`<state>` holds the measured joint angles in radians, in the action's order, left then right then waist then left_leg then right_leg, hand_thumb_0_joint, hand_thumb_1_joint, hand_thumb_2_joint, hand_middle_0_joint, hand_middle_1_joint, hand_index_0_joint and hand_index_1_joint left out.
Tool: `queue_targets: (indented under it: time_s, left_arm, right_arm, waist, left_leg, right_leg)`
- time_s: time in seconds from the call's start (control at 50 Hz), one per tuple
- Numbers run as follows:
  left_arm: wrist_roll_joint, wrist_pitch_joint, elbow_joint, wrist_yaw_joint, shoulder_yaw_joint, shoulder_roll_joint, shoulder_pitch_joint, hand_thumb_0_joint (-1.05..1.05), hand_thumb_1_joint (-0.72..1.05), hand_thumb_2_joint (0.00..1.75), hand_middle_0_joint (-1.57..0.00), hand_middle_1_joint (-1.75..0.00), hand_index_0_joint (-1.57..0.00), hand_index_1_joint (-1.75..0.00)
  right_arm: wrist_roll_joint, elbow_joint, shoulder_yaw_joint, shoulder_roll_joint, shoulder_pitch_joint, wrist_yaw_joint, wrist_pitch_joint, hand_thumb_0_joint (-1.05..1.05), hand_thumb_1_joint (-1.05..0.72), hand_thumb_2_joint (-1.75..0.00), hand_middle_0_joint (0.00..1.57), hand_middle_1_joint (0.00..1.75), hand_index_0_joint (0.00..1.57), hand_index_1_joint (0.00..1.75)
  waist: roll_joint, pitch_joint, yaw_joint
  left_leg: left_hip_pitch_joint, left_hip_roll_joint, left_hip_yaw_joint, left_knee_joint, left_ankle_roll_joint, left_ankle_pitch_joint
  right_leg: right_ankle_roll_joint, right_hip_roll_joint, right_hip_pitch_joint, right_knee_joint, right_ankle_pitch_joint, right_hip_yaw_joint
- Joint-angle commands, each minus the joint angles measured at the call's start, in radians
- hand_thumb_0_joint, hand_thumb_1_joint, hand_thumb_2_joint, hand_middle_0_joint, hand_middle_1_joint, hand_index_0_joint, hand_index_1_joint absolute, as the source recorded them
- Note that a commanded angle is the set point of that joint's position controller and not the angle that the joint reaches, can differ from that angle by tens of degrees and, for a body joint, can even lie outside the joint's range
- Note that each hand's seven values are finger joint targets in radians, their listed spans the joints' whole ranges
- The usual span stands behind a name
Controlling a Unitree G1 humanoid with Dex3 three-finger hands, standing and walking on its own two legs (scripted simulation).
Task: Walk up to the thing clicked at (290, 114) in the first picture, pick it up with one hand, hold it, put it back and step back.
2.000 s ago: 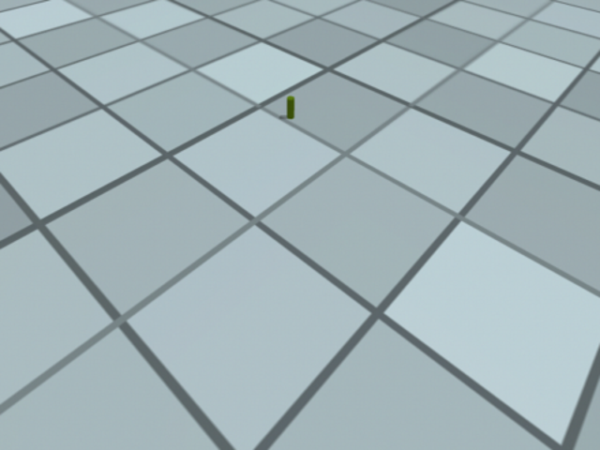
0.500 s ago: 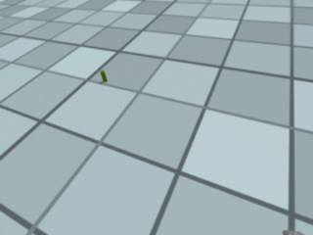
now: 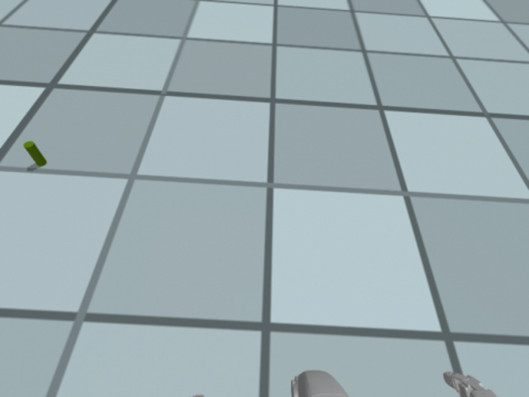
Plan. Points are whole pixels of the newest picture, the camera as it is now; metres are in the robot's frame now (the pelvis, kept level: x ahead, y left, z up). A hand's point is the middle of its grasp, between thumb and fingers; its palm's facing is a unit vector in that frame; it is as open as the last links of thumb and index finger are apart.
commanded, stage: walk up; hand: left
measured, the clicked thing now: (35, 154) +1.27 +0.96 -0.69
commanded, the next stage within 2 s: none
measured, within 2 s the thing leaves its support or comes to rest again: neither
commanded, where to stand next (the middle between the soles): +0.91 +1.14 m, yaw -54 degrees
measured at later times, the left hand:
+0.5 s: hand (22, 264) +0.39 +0.42 -0.11, palm faces -0.21 -0.80 -0.56, open 7.4 cm
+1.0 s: hand (11, 158) +0.68 +0.55 -0.12, palm faces -0.39 -0.70 -0.60, open 7.4 cm
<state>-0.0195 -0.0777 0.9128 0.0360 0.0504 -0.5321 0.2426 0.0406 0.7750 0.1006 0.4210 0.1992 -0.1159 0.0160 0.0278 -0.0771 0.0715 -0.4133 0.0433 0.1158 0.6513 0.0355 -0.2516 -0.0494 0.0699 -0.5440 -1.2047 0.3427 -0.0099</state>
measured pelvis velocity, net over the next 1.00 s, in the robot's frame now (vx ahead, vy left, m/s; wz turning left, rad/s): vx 0.47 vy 0.30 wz -0.43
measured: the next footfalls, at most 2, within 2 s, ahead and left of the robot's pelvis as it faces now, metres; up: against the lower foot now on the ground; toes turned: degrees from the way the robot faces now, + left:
right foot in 0.28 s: +0.27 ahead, -0.05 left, +0.00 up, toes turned -19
left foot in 0.62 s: +0.51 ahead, +0.35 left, +0.00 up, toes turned -14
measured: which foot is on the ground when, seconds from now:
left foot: down 0.00-0.28, up 0.30-0.60, down 0.62-0.98, up 1.00-1.00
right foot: up 0.00-0.26, down 0.28-0.64, up 0.66-0.96, down 0.98-1.00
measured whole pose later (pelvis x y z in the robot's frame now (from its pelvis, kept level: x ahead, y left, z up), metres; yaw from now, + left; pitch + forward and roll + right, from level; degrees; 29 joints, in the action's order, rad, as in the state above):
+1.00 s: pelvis +0.47 +0.30 -0.02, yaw -25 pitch +0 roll +0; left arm 0.01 -0.08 0.86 0.09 0.07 -0.45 0.32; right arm 0.07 0.73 0.11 0.45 0.28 -0.07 0.09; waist -0.10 -0.09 0.09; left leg -0.40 0.01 0.15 0.95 0.04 -0.48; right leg -0.08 0.01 -0.49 -0.76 0.28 -0.13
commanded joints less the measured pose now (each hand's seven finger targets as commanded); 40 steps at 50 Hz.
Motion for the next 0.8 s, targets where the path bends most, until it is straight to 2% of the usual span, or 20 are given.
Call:
queue_targets:
  time_s: [0.0,0.1,0.16,0.18,0.22,0.24,0.26,0.28,0.3,0.32,0.36,0.4,0.52,0.58,0.6,0.62,0.64,0.68,0.72,0.78]
  left_arm:
    - [0.002,0.015,-0.027,-0.005,0.067,-0.2,0.079,0.0,0.9,0.9,-0.2,-0.3,-0.2,-0.3]
    - [0.004,0.029,-0.082,-0.019,0.074,-0.182,-0.018,0.0,0.9,0.9,-0.2,-0.3,-0.2,-0.3]
    - [-0.003,0.032,-0.103,-0.024,0.072,-0.16,-0.046,0.0,0.9,0.9,-0.2,-0.3,-0.2,-0.3]
    - [-0.007,0.032,-0.097,-0.023,0.074,-0.157,-0.016,0.0,0.9,0.9,-0.2,-0.3,-0.2,-0.3]
    - [-0.007,0.034,-0.044,-0.001,0.096,-0.175,0.251,0.0,0.9,0.9,-0.2,-0.3,-0.2,-0.3]
    - [0.0,0.033,-0.004,0.023,0.122,-0.218,0.424,0.0,0.9,0.9,-0.2,-0.3,-0.2,-0.3]
    - [0.009,0.03,-0.01,0.053,0.143,-0.274,0.457,0.0,0.9,0.9,-0.2,-0.3,-0.2,-0.3]
    - [-0.003,0.026,-0.097,0.078,0.142,-0.328,0.312,0.0,0.9,0.9,-0.2,-0.3,-0.2,-0.3]
    - [-0.021,0.025,-0.12,0.094,0.127,-0.32,0.208,0.0,0.9,0.9,-0.2,-0.3,-0.2,-0.3]
    - [-0.02,0.017,-0.137,0.104,0.113,-0.297,0.166,0.0,0.9,0.9,-0.2,-0.3,-0.2,-0.3]
    - [0.001,-0.01,-0.148,0.104,0.102,-0.27,0.05,0.0,0.9,0.9,-0.2,-0.3,-0.2,-0.3]
    - [0.026,-0.032,-0.134,0.085,0.095,-0.243,0.042,0.0,0.9,0.9,-0.2,-0.3,-0.2,-0.3]
    - [0.052,-0.047,-0.112,0.075,0.108,-0.303,0.044,0.0,0.9,0.9,-0.2,-0.3,-0.2,-0.3]
    - [0.052,-0.023,-0.109,0.076,0.092,-0.262,0.009,0.0,0.9,0.9,-0.2,-0.3,-0.2,-0.3]
    - [0.055,-0.014,-0.109,0.079,0.066,-0.177,0.051,0.0,0.9,0.9,-0.2,-0.3,-0.2,-0.3]
    - [0.038,-0.011,-0.132,0.088,0.046,-0.088,0.055,0.0,0.9,0.9,-0.2,-0.3,-0.2,-0.3]
    - [0.032,-0.014,-0.096,0.111,0.038,-0.101,0.077,0.0,0.9,0.9,-0.2,-0.3,-0.2,-0.3]
    - [0.003,-0.014,-0.039,0.101,0.048,-0.168,0.07,0.0,0.9,0.9,-0.2,-0.3,-0.2,-0.3]
    - [0.004,-0.006,0.023,0.089,0.062,-0.186,0.176,0.0,0.9,0.9,-0.2,-0.3,-0.2,-0.3]
    - [0.011,0.008,0.033,0.076,0.06,-0.154,0.181,0.0,0.9,0.9,-0.2,-0.3,-0.2,-0.3]
  right_arm:
    - [0.011,-0.119,0.08,0.247,-0.025,0.02,-0.05,0.0,-0.9,-0.9,0.2,0.3,0.2,0.3]
    - [0.012,-0.147,0.08,0.247,-0.007,0.015,-0.041,0.0,-0.9,-0.9,0.2,0.3,0.2,0.3]
    - [0.021,-0.159,0.08,0.243,-0.01,0.013,-0.031,0.0,-0.9,-0.9,0.2,0.3,0.2,0.3]
    - [0.022,-0.164,0.082,0.242,0.002,0.017,-0.03,0.0,-0.9,-0.9,0.2,0.3,0.2,0.3]
    - [0.019,-0.198,0.088,0.261,-0.064,0.034,-0.032,0.0,-0.9,-0.9,0.2,0.3,0.2,0.3]
    - [0.022,-0.22,0.079,0.242,-0.073,0.041,-0.032,0.0,-0.9,-0.9,0.2,0.3,0.2,0.3]
    - [0.027,-0.23,0.046,0.161,-0.026,0.045,-0.03,0.0,-0.9,-0.9,0.2,0.3,0.2,0.3]
    - [0.02,-0.244,0.069,0.254,0.025,0.049,-0.015,0.0,-0.9,-0.9,0.2,0.3,0.2,0.3]
    - [0.008,-0.212,0.083,0.289,-0.013,0.05,-0.01,0.0,-0.9,-0.9,0.2,0.3,0.2,0.3]
    - [0.004,-0.214,0.08,0.291,-0.079,0.049,-0.01,0.0,-0.9,-0.9,0.2,0.3,0.2,0.3]
    - [0.0,-0.187,0.063,0.254,-0.013,0.039,0.007,0.0,-0.9,-0.9,0.2,0.3,0.2,0.3]
    - [0.011,-0.148,0.059,0.227,0.025,0.007,0.03,0.0,-0.9,-0.9,0.2,0.3,0.2,0.3]
    - [-0.001,-0.165,0.064,0.195,-0.046,-0.03,0.028,0.0,-0.9,-0.9,0.2,0.3,0.2,0.3]
    - [0.016,-0.1,0.102,0.233,0.1,-0.014,0.029,0.0,-0.9,-0.9,0.2,0.3,0.2,0.3]
    - [0.033,-0.076,0.12,0.282,0.198,-0.004,0.022,0.0,-0.9,-0.9,0.2,0.3,0.2,0.3]
    - [0.031,-0.093,0.126,0.377,0.19,0.016,0.005,0.0,-0.9,-0.9,0.2,0.3,0.2,0.3]
    - [0.011,-0.096,0.141,0.432,0.115,0.036,0.0,0.0,-0.9,-0.9,0.2,0.3,0.2,0.3]
    - [0.013,-0.128,0.108,0.311,0.022,0.053,-0.001,0.0,-0.9,-0.9,0.2,0.3,0.2,0.3]
    - [0.017,-0.134,0.084,0.275,-0.04,0.061,-0.003,0.0,-0.9,-0.9,0.2,0.3,0.2,0.3]
    - [0.038,-0.152,0.059,0.208,-0.058,0.061,-0.002,0.0,-0.9,-0.9,0.2,0.3,0.2,0.3]
  waist:
    - [-0.217,0.092,0.002]
    - [-0.121,0.037,0.014]
    - [-0.058,0.014,0.006]
    - [-0.051,0.026,-0.006]
    - [-0.014,0.139,-0.167]
    - [0.091,0.229,-0.255]
    - [0.279,0.226,-0.241]
    - [0.118,0.297,-0.167]
    - [-0.032,0.23,-0.148]
    - [-0.139,0.155,-0.124]
    - [-0.081,0.09,-0.024]
    - [-0.005,0.053,-0.002]
    - [0.115,0.096,-0.003]
    - [-0.001,0.145,0.109]
    - [-0.226,0.178,0.164]
    - [-0.487,0.144,0.144]
    - [-0.494,0.173,0.078]
    - [-0.285,0.126,0.049]
    - [-0.351,0.152,-0.008]
    - [-0.275,0.121,-0.004]
  left_leg:
    - [0.226,0.213,-0.293,-0.402,0.111,-0.246]
    - [0.23,0.241,-0.213,-0.458,0.087,-0.194]
    - [0.171,0.171,-0.079,-0.394,0.014,-0.051]
    - [0.143,0.146,-0.03,-0.305,-0.022,0.128]
    - [0.051,0.084,0.07,0.088,-0.1,0.674]
    - [-0.093,0.031,0.079,0.383,-0.133,0.575]
    - [-0.445,-0.057,-0.005,0.618,-0.146,-0.329]
    - [-0.54,-0.021,-0.29,0.858,-0.184,-0.39]
    - [-0.524,0.059,-0.34,0.956,-0.183,-0.343]
    - [-0.51,0.087,-0.351,0.909,-0.155,-0.277]
    - [-0.406,0.12,-0.324,0.725,-0.094,-0.162]
    - [-0.244,0.103,-0.249,0.567,-0.077,-0.077]
    - [0.041,0.091,-0.11,0.186,-0.047,0.085]
    - [0.34,-0.002,-0.029,0.064,-0.026,-0.039]
    - [0.434,0.034,-0.136,-0.066,0.003,-0.179]
    - [0.455,0.291,-0.542,-0.302,0.048,-0.088]
    - [0.379,0.349,-0.705,-0.369,0.111,-0.142]
    - [0.292,0.27,-0.429,-0.265,0.066,0.016]
    - [0.296,0.228,-0.325,-0.18,0.142,0.145]
    - [0.226,0.193,-0.211,-0.181,0.174,0.267]
  right_leg:
    - [0.035,0.071,-0.125,0.164,-0.028,0.002]
    - [0.033,0.081,-0.079,0.327,-0.111,-0.059]
    - [0.015,0.049,0.061,0.424,-0.16,-0.125]
    - [0.004,0.018,0.159,0.485,-0.151,-0.157]
    - [-0.022,-0.064,0.508,0.627,-0.135,-0.232]
    - [-0.053,-0.034,0.749,0.709,-0.139,-0.159]
    - [-0.146,0.258,0.937,0.713,-0.126,0.266]
    - [-0.326,0.484,0.866,0.801,0.015,0.738]
    - [-0.416,0.524,0.691,0.883,0.107,0.799]
    - [-0.384,0.473,0.591,0.897,-0.005,0.658]
    - [-0.24,0.339,0.406,0.86,-0.125,0.376]
    - [-0.164,0.206,0.228,0.806,-0.268,0.155]
    - [-0.125,0.142,0.069,0.731,-0.267,0.038]
    - [-0.076,0.099,-0.098,0.485,-0.178,-0.01]
    - [-0.036,0.009,-0.195,0.191,-0.034,-0.075]
    - [-0.01,-0.138,-0.397,-0.016,0.292,-0.059]
    - [-0.043,-0.067,-0.356,-0.151,0.275,0.068]
    - [-0.018,-0.006,-0.313,-0.071,0.102,0.077]
    - [0.002,0.026,-0.237,-0.007,0.071,0.024]
    - [0.028,0.01,-0.12,0.128,0.058,-0.054]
